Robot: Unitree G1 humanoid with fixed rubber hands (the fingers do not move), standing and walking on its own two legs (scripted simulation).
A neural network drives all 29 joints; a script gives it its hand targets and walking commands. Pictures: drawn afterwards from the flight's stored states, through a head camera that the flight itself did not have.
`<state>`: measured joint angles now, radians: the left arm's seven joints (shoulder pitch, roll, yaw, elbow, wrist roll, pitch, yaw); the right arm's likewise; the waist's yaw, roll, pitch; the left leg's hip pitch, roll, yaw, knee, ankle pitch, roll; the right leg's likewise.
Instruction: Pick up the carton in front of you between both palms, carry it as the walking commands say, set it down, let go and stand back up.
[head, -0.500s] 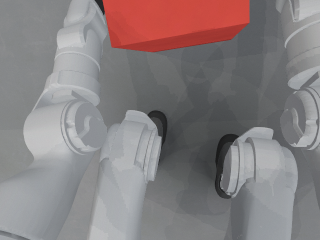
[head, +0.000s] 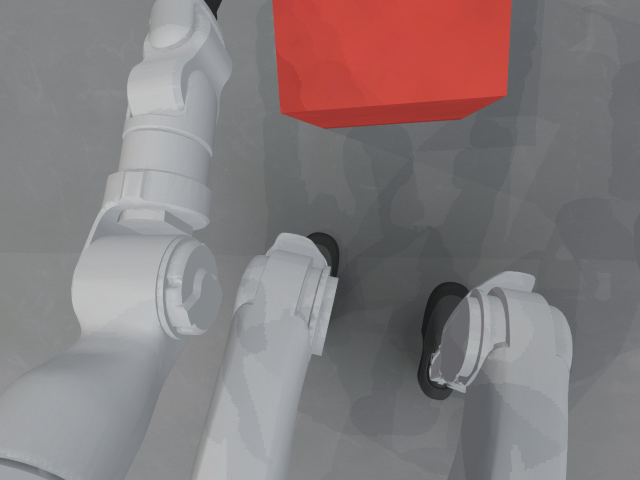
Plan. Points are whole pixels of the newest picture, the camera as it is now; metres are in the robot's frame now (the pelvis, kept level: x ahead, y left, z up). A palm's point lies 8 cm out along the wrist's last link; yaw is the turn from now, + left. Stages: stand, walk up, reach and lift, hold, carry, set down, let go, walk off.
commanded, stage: set down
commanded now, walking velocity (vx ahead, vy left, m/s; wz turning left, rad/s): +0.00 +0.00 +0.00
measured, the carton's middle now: (388, 29) +0.56 +0.04 -0.29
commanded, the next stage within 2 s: let go in 0.76 s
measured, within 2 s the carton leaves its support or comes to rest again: neither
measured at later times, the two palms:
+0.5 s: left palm out of the picture +0.54 +0.21 +0.02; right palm out of the picture +0.63 -0.17 +0.02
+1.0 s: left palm out of the picture +0.50 +0.20 +0.14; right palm out of the picture +0.58 -0.19 +0.14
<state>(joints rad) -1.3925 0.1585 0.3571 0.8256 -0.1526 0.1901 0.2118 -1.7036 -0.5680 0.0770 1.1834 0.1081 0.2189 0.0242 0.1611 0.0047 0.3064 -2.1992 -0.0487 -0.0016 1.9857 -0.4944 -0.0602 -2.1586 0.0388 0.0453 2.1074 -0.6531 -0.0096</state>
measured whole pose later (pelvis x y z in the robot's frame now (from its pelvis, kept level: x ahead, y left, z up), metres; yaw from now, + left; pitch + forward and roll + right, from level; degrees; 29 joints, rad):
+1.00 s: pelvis +0.05 +0.00 +0.25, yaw -5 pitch +45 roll +0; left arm -0.89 0.06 0.40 0.56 0.10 0.22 0.04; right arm -1.20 -0.33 -0.28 0.91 -0.17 0.23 0.05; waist 0.13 -0.02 -0.02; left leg -1.52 0.01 -0.02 1.00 -0.26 -0.03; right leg -1.49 0.06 0.05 1.06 -0.35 0.00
